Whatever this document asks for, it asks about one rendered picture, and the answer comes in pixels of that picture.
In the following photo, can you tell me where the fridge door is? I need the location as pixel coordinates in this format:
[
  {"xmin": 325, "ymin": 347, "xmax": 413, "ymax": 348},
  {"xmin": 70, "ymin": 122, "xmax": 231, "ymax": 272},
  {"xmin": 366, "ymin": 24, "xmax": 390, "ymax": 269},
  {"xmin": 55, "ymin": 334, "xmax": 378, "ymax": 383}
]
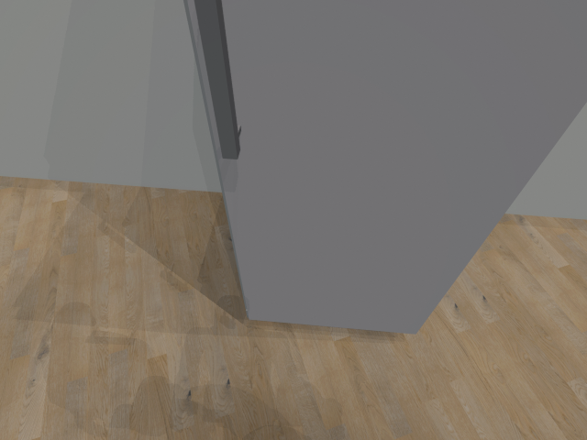
[{"xmin": 187, "ymin": 0, "xmax": 587, "ymax": 335}]

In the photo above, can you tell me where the handle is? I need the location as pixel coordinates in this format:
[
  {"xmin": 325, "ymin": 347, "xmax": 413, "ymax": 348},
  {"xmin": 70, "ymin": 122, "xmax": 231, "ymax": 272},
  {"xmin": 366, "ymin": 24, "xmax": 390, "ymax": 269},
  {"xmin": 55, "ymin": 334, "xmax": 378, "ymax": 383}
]
[{"xmin": 194, "ymin": 0, "xmax": 241, "ymax": 160}]

